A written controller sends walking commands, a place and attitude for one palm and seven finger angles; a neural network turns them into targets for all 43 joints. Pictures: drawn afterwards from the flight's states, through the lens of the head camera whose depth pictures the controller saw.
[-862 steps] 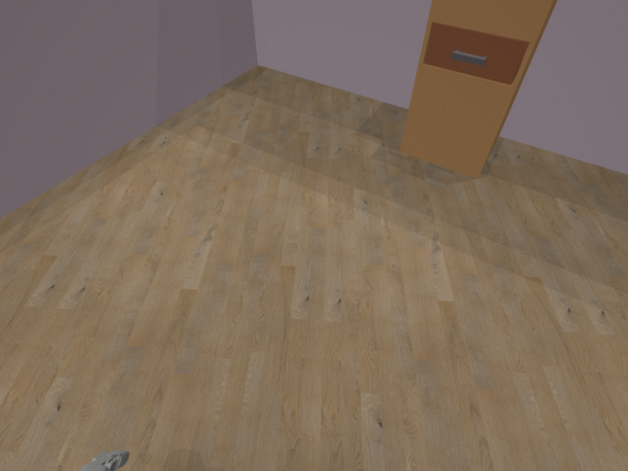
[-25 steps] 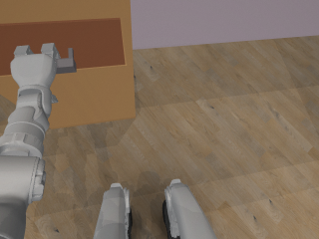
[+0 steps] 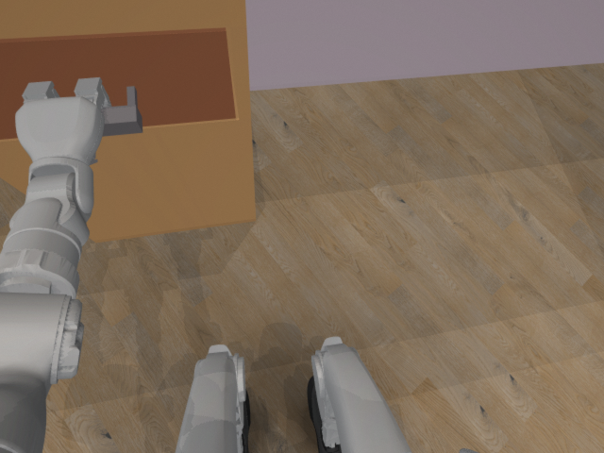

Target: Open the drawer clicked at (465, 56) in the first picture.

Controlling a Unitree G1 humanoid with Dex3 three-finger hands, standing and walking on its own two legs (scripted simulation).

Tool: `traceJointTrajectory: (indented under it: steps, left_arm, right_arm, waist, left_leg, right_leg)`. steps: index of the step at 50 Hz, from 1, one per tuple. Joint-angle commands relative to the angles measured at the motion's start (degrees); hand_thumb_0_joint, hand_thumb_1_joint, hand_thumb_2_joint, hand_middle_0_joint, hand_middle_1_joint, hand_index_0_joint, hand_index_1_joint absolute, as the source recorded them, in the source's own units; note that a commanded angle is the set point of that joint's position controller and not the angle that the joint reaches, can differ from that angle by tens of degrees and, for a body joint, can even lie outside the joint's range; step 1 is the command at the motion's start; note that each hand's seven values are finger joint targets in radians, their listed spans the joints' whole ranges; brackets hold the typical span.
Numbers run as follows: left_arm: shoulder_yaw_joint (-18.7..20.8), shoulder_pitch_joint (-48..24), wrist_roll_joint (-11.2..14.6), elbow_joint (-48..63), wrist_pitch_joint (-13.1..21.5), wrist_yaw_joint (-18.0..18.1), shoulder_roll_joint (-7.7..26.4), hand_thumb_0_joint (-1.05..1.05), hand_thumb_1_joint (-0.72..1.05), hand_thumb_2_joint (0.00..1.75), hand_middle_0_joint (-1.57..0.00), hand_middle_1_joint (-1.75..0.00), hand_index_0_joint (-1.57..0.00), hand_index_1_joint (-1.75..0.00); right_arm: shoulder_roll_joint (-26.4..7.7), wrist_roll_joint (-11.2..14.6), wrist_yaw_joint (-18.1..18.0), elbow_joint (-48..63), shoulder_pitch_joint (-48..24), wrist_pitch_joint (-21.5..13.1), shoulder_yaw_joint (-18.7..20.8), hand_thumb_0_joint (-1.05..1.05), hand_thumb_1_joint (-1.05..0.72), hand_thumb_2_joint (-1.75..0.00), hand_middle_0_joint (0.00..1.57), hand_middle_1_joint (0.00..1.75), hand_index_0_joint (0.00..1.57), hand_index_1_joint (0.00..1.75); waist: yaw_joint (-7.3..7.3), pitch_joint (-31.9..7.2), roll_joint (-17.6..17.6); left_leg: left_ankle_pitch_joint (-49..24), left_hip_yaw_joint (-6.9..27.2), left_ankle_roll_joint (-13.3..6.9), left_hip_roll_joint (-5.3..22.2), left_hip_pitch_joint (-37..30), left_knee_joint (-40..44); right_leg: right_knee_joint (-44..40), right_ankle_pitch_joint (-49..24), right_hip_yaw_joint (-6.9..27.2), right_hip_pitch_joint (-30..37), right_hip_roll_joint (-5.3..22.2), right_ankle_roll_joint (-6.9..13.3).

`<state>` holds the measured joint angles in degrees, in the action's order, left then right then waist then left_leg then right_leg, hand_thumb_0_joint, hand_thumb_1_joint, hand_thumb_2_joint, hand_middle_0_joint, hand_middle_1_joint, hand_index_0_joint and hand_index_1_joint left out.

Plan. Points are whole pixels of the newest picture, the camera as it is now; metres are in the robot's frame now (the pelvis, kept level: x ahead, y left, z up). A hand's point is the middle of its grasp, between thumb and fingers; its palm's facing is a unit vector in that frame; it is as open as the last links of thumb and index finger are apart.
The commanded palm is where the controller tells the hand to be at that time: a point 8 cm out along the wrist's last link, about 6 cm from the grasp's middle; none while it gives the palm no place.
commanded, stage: pull the drawer open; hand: left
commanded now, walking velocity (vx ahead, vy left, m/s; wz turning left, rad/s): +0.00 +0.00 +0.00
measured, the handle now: (84, 110) +0.56 +0.26 -0.01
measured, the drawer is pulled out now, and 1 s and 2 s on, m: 0.00 0.06 0.13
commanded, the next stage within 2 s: none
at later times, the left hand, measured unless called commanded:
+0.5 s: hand (83, 161) +0.50 +0.26 -0.04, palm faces -0.06 -0.02 -1.00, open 5.9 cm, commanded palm +0.47 +0.23 +0.01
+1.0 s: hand (84, 192) +0.45 +0.26 -0.04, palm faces -0.04 -0.03 -1.00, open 5.9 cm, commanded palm +0.43 +0.24 +0.01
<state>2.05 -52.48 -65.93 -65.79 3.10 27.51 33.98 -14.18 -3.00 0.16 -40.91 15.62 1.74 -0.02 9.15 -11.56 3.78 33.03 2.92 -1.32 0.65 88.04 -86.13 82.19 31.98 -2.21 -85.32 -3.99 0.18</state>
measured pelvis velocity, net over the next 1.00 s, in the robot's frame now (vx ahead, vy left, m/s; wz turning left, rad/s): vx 0.03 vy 0.00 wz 0.01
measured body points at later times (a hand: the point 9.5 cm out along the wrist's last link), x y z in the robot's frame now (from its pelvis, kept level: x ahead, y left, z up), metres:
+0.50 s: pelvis +0.03 +0.00 +0.02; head +0.21 +0.02 +0.43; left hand +0.50 +0.26 +0.02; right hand +0.06 -0.26 -0.11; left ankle +0.04 +0.10 -0.56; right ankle +0.05 -0.12 -0.56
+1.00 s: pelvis +0.03 +0.00 +0.03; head +0.19 +0.01 +0.45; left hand +0.45 +0.25 +0.02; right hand +0.11 -0.27 -0.11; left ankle +0.04 +0.10 -0.56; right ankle +0.05 -0.12 -0.56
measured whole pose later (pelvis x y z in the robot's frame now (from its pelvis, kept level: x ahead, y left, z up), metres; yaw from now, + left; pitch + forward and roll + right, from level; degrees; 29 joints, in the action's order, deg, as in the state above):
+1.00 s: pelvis +0.03 +0.00 +0.03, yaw +1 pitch +31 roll -3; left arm 2.5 -32.7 -65.5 -54.1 4.6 33.5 24.7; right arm -13.5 -3.5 1.1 -40.5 12.2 4.9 2.9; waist 4.1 -12.4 2.6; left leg 34.3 1.0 -1.2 0.8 76.2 -79.2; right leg 76.5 33.3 -0.1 -74.7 -4.0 0.4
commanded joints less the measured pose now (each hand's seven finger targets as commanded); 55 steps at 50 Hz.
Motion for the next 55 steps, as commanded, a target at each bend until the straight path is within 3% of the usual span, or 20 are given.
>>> traceJointTrajectory:
  steps: [1, 5, 6, 7, 8, 11, 14, 15, 23, 25, 28, 33, 35, 37, 43, 44, 48, 51, 54, 55]
  left_arm:
    - [2.0, -23.3, 0.3, 9.4, -0.8, 0.7, 13.0, 0.00, 0.90, 0.90, -0.40, -1.35, -0.40, -1.35]
    - [0.9, -19.1, 0.9, 10.4, -0.6, 0.3, 9.4, 0.00, 0.90, 0.90, -0.40, -1.35, -0.40, -1.35]
    - [1.5, -17.3, 0.8, 9.9, -0.7, 0.2, 10.0, 0.00, 0.90, 0.90, -0.40, -1.35, -0.40, -1.35]
    - [0.3, -16.0, 1.3, 9.4, -0.9, -0.1, 8.1, 0.00, 0.90, 0.90, -0.40, -1.35, -0.40, -1.35]
    - [1.6, -15.9, 1.4, 10.4, -0.4, -0.2, 9.4, 0.00, 0.90, 0.90, -0.40, -1.35, -0.40, -1.35]
    - [0.6, -12.4, 1.6, 11.6, -0.3, -0.5, 7.6, 0.00, 0.90, 0.90, -0.40, -1.35, -0.40, -1.35]
    - [2.2, -8.2, 2.0, 13.6, 0.4, -0.3, 7.7, 0.00, 0.90, 0.90, -0.40, -1.35, -0.40, -1.35]
    - [1.5, -6.7, 2.3, 14.3, 0.5, -0.4, 6.3, 0.00, 0.90, 0.90, -0.40, -1.35, -0.40, -1.35]
    - [2.5, -0.5, 2.0, 16.2, 1.7, 1.7, 4.7, 0.00, 0.90, 0.90, -0.40, -1.35, -0.40, -1.35]
    - [2.7, 0.8, 1.8, 17.4, 2.2, 2.6, 4.1, 0.00, 0.90, 0.90, -0.40, -1.35, -0.40, -1.35]
    - [3.0, 2.3, 1.6, 17.8, 2.2, 3.7, 3.5, 0.00, 0.90, 0.90, -0.40, -1.35, -0.40, -1.35]
    - [1.9, 2.6, 1.0, 19.8, 2.0, 5.6, 0.9, 0.00, 0.90, 0.90, -0.40, -1.35, -0.40, -1.35]
    - [2.3, 3.9, 0.9, 19.8, 1.8, 6.1, 1.2, 0.00, 0.90, 0.90, -0.40, -1.35, -0.40, -1.35]
    - [0.9, 4.5, 1.0, 18.9, 1.2, 6.4, -0.7, 0.00, 0.90, 0.90, -0.40, -1.35, -0.40, -1.35]
    - [3.0, 7.0, 1.0, 20.2, 1.5, 7.2, 1.0, 0.00, 0.90, 0.90, -0.40, -1.35, -0.40, -1.35]
    - [1.7, 6.8, 1.0, 20.1, 1.6, 7.3, -0.4, 0.00, 0.90, 0.90, -0.40, -1.35, -0.40, -1.35]
    - [4.1, 9.6, 1.3, 19.0, 2.0, 7.5, 2.1, 0.00, 0.90, 0.90, -0.40, -1.35, -0.40, -1.35]
    - [3.0, 9.3, 0.7, 18.5, 2.2, 7.7, 1.3, 0.00, 0.90, 0.90, -0.40, -1.35, -0.40, -1.35]
    - [3.5, 10.4, 0.6, 18.7, 2.2, 8.2, 1.4, 0.00, 0.90, 0.90, -0.40, -1.35, -0.40, -1.35]
    - [3.6, 10.6, 0.6, 18.3, 2.1, 8.3, 1.7, 0.00, 0.90, 0.90, -0.40, -1.35, -0.40, -1.35]
  right_arm:
    - [-11.1, 0.0, -0.7, 1.3, 11.7, -0.5, 3.9, 0.00, -0.90, -0.90, 0.20, 0.30, 0.20, 0.30]
    - [-10.7, -0.1, -0.5, 1.6, 11.4, -0.4, 4.2, 0.00, -0.90, -0.90, 0.20, 0.30, 0.20, 0.30]
    - [-10.7, 0.0, -0.5, 1.7, 11.4, -0.2, 4.1, 0.00, -0.90, -0.90, 0.20, 0.30, 0.20, 0.30]
    - [-10.5, 0.0, -0.4, 1.8, 11.1, -0.1, 4.2, 0.00, -0.90, -0.90, 0.20, 0.30, 0.20, 0.30]
    - [-10.5, 0.0, -0.5, 1.8, 11.1, -0.1, 4.1, 0.00, -0.90, -0.90, 0.20, 0.30, 0.20, 0.30]
    - [-10.3, 0.1, -0.4, 2.1, 10.7, 0.1, 4.3, 0.00, -0.90, -0.90, 0.20, 0.30, 0.20, 0.30]
    - [-10.2, 0.0, -0.4, 2.2, 10.8, 0.5, 4.6, 0.00, -0.90, -0.90, 0.20, 0.30, 0.20, 0.30]
    - [-9.9, 0.1, -0.3, 2.3, 10.5, 0.5, 4.7, 0.00, -0.90, -0.90, 0.20, 0.30, 0.20, 0.30]
    - [-9.5, -0.3, -0.1, 1.8, 9.9, 1.3, 5.4, 0.00, -0.90, -0.90, 0.20, 0.30, 0.20, 0.30]
    - [-9.4, -0.4, 0.1, 1.9, 9.8, 1.5, 5.7, 0.00, -0.90, -0.90, 0.20, 0.30, 0.20, 0.30]
    - [-9.3, -0.6, 0.3, 1.9, 9.4, 1.9, 5.9, 0.00, -0.90, -0.90, 0.20, 0.30, 0.20, 0.30]
    - [-9.0, -0.8, 0.6, 2.0, 8.7, 2.2, 6.5, 0.00, -0.90, -0.90, 0.20, 0.30, 0.20, 0.30]
    - [-8.9, -0.7, 0.7, 2.1, 8.2, 2.5, 6.5, 0.00, -0.90, -0.90, 0.20, 0.30, 0.20, 0.30]
    - [-8.7, -0.7, 0.7, 2.4, 7.6, 2.6, 6.4, 0.00, -0.90, -0.90, 0.20, 0.30, 0.20, 0.30]
    - [-8.7, -0.8, 0.5, 2.7, 6.3, 2.7, 6.4, 0.00, -0.90, -0.90, 0.20, 0.30, 0.20, 0.30]
    - [-8.5, -0.6, 0.5, 2.8, 6.0, 2.7, 6.4, 0.00, -0.90, -0.90, 0.20, 0.30, 0.20, 0.30]
    - [-8.6, -0.7, 0.4, 2.9, 5.1, 2.5, 6.1, 0.00, -0.90, -0.90, 0.20, 0.30, 0.20, 0.30]
    - [-8.5, -0.6, 0.2, 3.0, 4.2, 2.2, 6.0, 0.00, -0.90, -0.90, 0.20, 0.30, 0.20, 0.30]
    - [-8.6, -0.5, 0.3, 3.2, 3.7, 2.2, 6.0, 0.00, -0.90, -0.90, 0.20, 0.30, 0.20, 0.30]
    - [-8.7, -0.5, 0.3, 3.0, 3.6, 2.2, 6.0, 0.00, -0.90, -0.90, 0.20, 0.30, 0.20, 0.30]
  waist:
    - [2.18, -31.9, 7.0]
    - [1.08, -32.6, 8.0]
    - [0.41, -32.3, 6.9]
    - [0.85, -31.3, 6.1]
    - [0.27, -32.2, 6.2]
    - [-0.54, -32.0, 6.9]
    - [-1.89, -33.4, 5.4]
    - [-1.90, -33.5, 5.3]
    - [-2.82, -30.6, 2.1]
    - [-3.61, -31.8, 3.5]
    - [-3.71, -31.6, 1.9]
    - [-3.77, -32.2, 3.5]
    - [-4.23, -32.4, 2.9]
    - [-3.79, -31.2, 1.8]
    - [-5.09, -31.6, 2.1]
    - [-4.67, -31.1, 2.3]
    - [-5.77, -29.1, 0.0]
    - [-5.07, -27.4, -0.8]
    - [-6.02, -27.8, 1.2]
    - [-5.90, -27.2, 0.2]
  left_leg:
    - [-15.9, 0.8, -1.4, 0.1, -28.1, 10.1]
    - [-17.4, 1.0, -1.1, 0.3, -31.1, 10.8]
    - [-17.7, 1.1, -1.0, 0.3, -30.8, 11.1]
    - [-17.2, 0.6, -1.3, 0.2, -30.0, 11.0]
    - [-17.7, 0.8, -1.1, 0.4, -30.6, 11.4]
    - [-18.9, 0.5, -1.0, 0.4, -31.7, 11.9]
    - [-22.7, 0.4, -1.0, 0.5, -33.6, 12.1]
    - [-23.1, 0.0, -1.1, 0.4, -33.6, 12.0]
    - [-28.5, -0.4, -0.9, 0.6, -34.5, 12.4]
    - [-30.5, -0.4, -0.7, 0.5, -36.1, 12.5]
    - [-32.0, -0.6, -0.7, 0.4, -36.6, 12.6]
    - [-34.5, -0.3, -0.4, 0.6, -39.6, 12.8]
    - [-34.3, -0.6, -0.4, 0.5, -39.7, 13.0]
    - [-31.9, -1.0, -0.6, 0.0, -38.2, 13.2]
    - [-31.3, -1.2, -0.5, -0.2, -38.6, 13.8]
    - [-30.2, -1.6, -0.6, -0.3, -38.1, 13.8]
    - [-26.4, -2.3, -0.9, -0.9, -33.9, 13.9]
    - [-23.3, -2.4, -1.1, -0.9, -31.9, 13.7]
    - [-22.5, -2.3, -0.9, -1.0, -32.8, 14.3]
    - [-22.1, -2.1, -0.9, -1.0, -32.6, 14.3]
  right_leg:
    - [-10.6, -11.7, -1.1, 13.3, -0.3, 2.0]
    - [-10.8, -12.3, -1.5, 12.9, -0.3, 2.2]
    - [-10.8, -12.6, -1.5, 13.8, -0.3, 2.3]
    - [-11.3, -12.7, -1.3, 14.3, -0.4, 2.1]
    - [-11.0, -13.0, -1.3, 15.0, -0.3, 2.2]
    - [-11.3, -14.0, -1.3, 15.5, -0.3, 2.3]
    - [-11.1, -17.4, -1.2, 17.8, -0.2, 2.2]
    - [-11.4, -18.5, -1.0, 18.6, -0.3, 2.2]
    - [-11.6, -24.5, -0.5, 21.4, -0.1, 2.2]
    - [-11.4, -25.4, -0.6, 21.7, 0.0, 2.3]
    - [-11.6, -27.3, -0.4, 22.8, 0.0, 2.2]
    - [-11.7, -27.9, -0.6, 21.9, 0.1, 2.2]
    - [-11.9, -28.5, -0.5, 22.9, 0.1, 2.1]
    - [-12.7, -27.9, -0.4, 23.8, 0.1, 2.1]
    - [-12.8, -28.1, 0.0, 25.1, 0.2, 2.3]
    - [-13.1, -27.7, 0.0, 25.0, 0.2, 2.2]
    - [-13.3, -26.7, 0.8, 27.3, 0.2, 2.3]
    - [-13.5, -23.9, 1.0, 26.0, 0.2, 2.2]
    - [-13.3, -21.6, 0.7, 24.9, 0.2, 2.4]
    - [-13.4, -21.2, 0.7, 24.7, 0.1, 2.4]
